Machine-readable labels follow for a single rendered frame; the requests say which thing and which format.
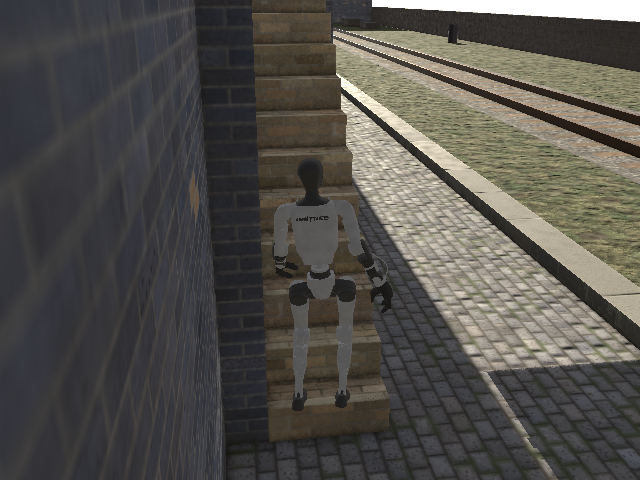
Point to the right robot hand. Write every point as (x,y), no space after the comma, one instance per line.
(387,294)

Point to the right robot upper arm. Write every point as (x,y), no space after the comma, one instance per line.
(346,210)

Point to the robot left forearm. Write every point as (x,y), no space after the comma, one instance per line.
(280,262)

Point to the robot torso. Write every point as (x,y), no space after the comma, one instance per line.
(315,230)

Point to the robot right forearm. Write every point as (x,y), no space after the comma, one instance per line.
(370,266)

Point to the left robot hand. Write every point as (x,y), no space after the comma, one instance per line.
(282,273)

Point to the robot right foot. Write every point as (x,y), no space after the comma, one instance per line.
(341,399)

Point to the left robot upper arm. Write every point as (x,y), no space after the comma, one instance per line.
(281,216)

